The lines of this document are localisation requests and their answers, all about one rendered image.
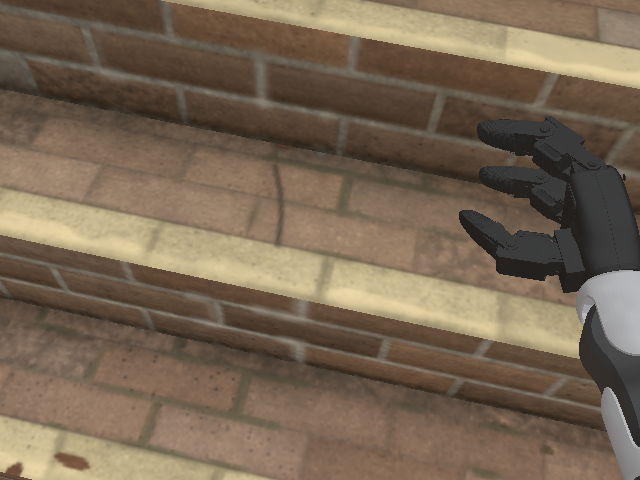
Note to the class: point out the robot right forearm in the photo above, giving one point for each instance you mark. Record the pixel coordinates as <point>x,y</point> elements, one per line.
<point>608,306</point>

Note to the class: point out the robot right hand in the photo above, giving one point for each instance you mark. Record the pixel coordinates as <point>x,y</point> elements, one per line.
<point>598,232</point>

